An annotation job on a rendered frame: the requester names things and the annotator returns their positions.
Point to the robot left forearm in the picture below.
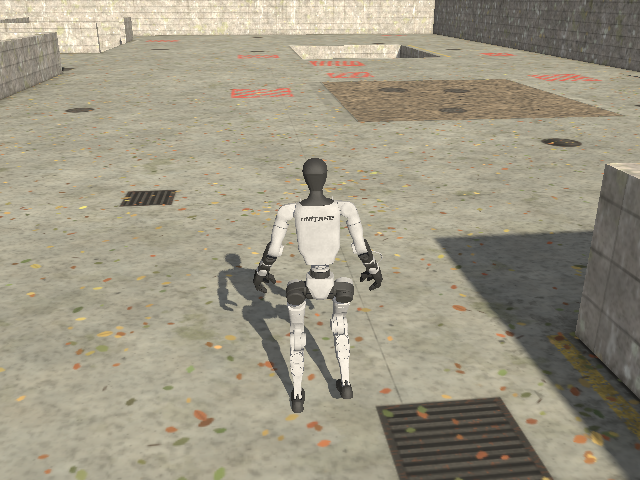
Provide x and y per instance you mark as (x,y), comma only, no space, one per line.
(266,262)

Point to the robot torso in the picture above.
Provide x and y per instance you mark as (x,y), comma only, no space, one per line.
(318,237)

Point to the robot right forearm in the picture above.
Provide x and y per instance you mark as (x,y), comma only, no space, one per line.
(368,260)

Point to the robot right upper arm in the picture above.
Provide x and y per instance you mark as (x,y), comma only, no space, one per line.
(349,210)

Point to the right robot shin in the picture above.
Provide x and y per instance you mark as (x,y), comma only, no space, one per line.
(342,350)

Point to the robot left upper arm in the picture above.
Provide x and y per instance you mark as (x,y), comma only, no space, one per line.
(285,213)

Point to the left robot hand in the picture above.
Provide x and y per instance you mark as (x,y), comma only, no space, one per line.
(258,279)

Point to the right robot hand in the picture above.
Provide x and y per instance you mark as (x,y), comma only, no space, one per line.
(377,277)

